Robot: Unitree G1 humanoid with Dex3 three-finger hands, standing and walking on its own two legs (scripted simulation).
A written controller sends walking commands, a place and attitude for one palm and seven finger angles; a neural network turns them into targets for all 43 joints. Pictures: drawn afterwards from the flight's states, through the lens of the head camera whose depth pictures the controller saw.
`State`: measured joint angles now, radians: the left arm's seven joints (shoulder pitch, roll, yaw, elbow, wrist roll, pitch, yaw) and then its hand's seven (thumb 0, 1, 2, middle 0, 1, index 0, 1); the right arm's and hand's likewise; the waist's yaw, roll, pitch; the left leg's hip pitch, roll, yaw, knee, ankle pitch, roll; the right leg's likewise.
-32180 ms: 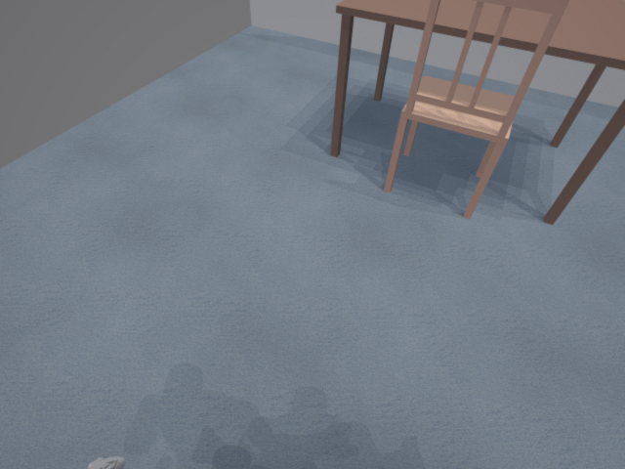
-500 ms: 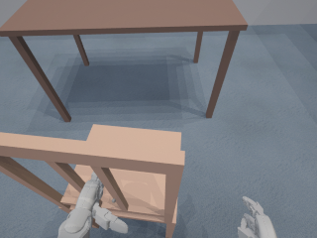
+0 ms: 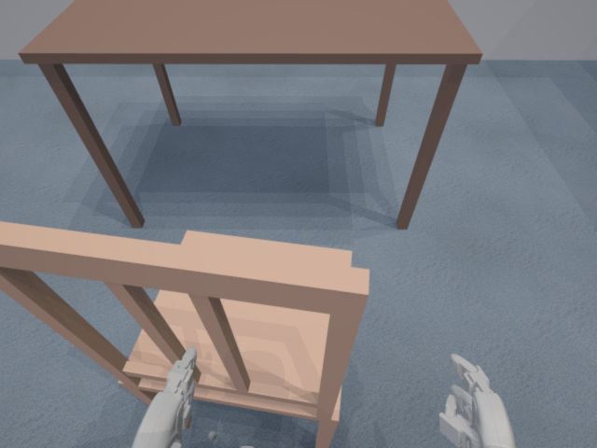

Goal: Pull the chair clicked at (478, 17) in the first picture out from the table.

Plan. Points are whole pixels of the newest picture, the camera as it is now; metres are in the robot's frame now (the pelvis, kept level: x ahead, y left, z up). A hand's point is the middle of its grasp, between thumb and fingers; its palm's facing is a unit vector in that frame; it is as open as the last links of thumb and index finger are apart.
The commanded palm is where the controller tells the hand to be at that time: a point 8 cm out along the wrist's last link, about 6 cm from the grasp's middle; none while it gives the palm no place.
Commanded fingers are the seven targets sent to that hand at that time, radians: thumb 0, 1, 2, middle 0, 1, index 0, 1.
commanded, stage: draw the fingers out of the gap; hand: left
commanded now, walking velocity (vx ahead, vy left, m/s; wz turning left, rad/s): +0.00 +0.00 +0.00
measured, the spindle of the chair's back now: (165, 339) +0.27 +0.19 -0.01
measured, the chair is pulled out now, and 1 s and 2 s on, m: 0.62 0.62 0.62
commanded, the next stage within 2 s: draw the hand back to the body in 0.08 s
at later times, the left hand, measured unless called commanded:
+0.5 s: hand (178, 430) +0.15 +0.13 +0.05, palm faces +0.06 -1.00 -0.03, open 17.5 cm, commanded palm +0.11 +0.20 +0.06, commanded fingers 0.00 -0.55 0.20 0.00 0.00 0.00 0.00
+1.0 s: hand (70, 400) +0.16 +0.21 +0.12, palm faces +0.28 -0.87 -0.40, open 14.9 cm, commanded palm +0.13 +0.26 +0.16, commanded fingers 0.00 0.21 0.57 -0.10 -0.16 -0.10 -0.16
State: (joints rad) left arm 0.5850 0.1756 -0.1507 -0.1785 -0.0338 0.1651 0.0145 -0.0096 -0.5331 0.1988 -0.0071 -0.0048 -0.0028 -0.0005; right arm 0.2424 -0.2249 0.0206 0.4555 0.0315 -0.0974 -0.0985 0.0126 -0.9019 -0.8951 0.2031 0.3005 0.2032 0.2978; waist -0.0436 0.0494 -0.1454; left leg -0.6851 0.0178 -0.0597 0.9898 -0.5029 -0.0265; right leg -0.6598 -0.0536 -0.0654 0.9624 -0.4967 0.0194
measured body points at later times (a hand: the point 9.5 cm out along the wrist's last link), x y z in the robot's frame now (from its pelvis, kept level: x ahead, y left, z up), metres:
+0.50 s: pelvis -0.01 +0.00 -0.02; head +0.04 +0.00 +0.42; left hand +0.14 +0.19 +0.05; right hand +0.19 -0.23 -0.10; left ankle -0.01 +0.14 -0.68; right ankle -0.01 -0.13 -0.68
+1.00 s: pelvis +0.00 +0.00 +0.03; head -0.01 -0.03 +0.48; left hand +0.14 +0.26 +0.15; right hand +0.19 -0.23 -0.04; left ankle -0.01 +0.14 -0.68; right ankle -0.01 -0.13 -0.68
